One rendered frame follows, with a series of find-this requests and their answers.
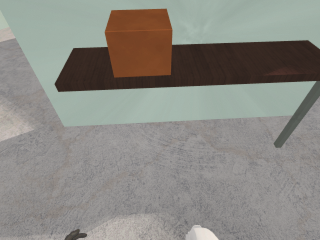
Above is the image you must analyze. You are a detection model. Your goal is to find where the robot right shin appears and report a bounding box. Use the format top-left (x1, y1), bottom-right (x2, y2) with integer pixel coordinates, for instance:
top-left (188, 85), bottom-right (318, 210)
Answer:
top-left (191, 225), bottom-right (201, 230)

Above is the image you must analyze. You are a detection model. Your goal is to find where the table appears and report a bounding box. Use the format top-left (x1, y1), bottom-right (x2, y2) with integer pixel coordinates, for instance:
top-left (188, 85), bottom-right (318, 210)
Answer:
top-left (55, 40), bottom-right (320, 148)

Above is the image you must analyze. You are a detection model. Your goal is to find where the robot left hand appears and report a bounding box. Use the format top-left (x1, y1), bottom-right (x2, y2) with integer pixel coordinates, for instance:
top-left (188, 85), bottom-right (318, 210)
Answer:
top-left (64, 229), bottom-right (87, 240)

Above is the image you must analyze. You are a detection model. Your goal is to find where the carton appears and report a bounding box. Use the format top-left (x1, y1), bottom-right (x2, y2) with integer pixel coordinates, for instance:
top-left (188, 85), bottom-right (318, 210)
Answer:
top-left (104, 8), bottom-right (173, 78)

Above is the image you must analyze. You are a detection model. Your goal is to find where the robot right thigh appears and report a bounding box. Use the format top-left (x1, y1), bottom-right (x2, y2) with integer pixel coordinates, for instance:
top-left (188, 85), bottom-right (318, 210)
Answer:
top-left (185, 227), bottom-right (219, 240)

